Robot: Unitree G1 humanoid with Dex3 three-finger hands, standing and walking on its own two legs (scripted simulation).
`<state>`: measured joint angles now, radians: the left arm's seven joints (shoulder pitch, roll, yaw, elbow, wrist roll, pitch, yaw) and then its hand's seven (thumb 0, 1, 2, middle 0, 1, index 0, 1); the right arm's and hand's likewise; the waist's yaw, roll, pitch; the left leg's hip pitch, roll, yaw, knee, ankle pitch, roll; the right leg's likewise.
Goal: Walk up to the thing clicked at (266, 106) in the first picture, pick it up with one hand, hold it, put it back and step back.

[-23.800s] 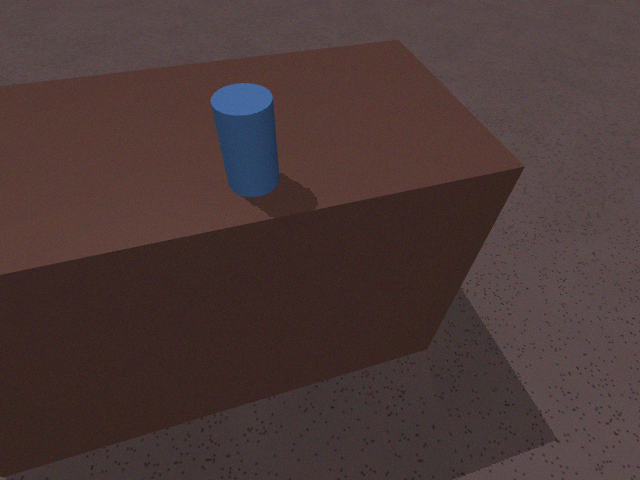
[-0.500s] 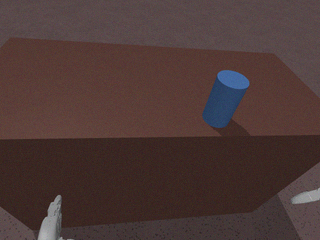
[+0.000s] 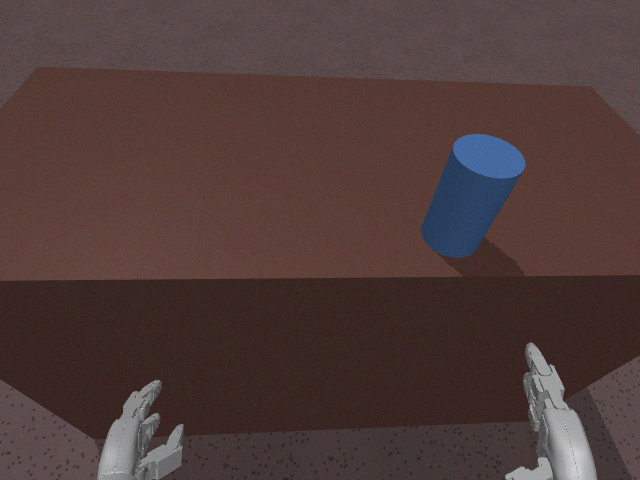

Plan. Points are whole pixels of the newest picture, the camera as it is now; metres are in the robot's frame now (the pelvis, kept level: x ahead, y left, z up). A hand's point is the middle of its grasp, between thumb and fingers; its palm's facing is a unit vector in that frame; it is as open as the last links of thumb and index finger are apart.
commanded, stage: home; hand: right
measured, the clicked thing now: (467, 199) +0.44 -0.21 +0.11
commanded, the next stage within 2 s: none
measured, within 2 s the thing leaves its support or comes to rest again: neither
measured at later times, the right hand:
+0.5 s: hand (437, 417) +0.21 -0.17 -0.10, palm faces +0.09 +0.97 -0.25, open 17.3 cm
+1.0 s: hand out of the picture +0.10 -0.27 -0.14, palm faces -0.07 +0.91 -0.41, open 17.5 cm
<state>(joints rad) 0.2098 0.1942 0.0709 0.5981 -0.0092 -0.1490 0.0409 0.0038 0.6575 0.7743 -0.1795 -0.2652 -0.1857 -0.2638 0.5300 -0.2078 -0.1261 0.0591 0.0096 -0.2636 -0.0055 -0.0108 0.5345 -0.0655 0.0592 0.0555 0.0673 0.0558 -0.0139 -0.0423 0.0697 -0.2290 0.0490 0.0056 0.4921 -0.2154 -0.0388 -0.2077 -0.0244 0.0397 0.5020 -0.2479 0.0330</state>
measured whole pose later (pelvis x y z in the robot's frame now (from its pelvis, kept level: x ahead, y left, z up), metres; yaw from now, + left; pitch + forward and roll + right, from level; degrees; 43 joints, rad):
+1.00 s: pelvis +0.01 -0.01 +0.00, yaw +2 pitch -3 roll +0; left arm 0.20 0.39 0.02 0.93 0.03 0.01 -0.01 0.01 0.90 0.90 -0.20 -0.30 -0.20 -0.30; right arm 0.22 -0.39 0.00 0.94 -0.03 -0.03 0.00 -0.01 0.55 -0.04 0.05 0.05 0.06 0.05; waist 0.00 -0.01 0.02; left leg -0.22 0.05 -0.03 0.51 -0.24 -0.05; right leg -0.18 -0.02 0.00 0.52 -0.28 0.02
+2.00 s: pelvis +0.01 -0.01 +0.01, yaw +2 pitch -3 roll +0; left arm 0.12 0.36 0.00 1.12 0.01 0.00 -0.01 0.00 0.90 0.90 -0.20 -0.30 -0.20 -0.30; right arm 0.12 -0.36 0.03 1.10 -0.01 -0.01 0.00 0.00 0.54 -0.05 0.05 0.05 0.06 0.05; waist 0.01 -0.01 0.05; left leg -0.16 0.05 -0.04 0.38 -0.17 -0.05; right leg -0.11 -0.03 -0.01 0.37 -0.21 0.03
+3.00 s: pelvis +0.02 +0.00 +0.01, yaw +3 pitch -2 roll +0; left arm 0.13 0.36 0.01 1.12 0.01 0.00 -0.01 0.00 0.90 0.89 -0.20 -0.30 -0.21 -0.30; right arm 0.13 -0.35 0.01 1.12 -0.01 -0.01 0.01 0.00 -0.73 -0.86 0.20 0.29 0.21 0.29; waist 0.01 0.00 0.06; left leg -0.16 0.04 -0.04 0.36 -0.17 -0.04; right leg -0.11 -0.04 -0.01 0.35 -0.21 0.03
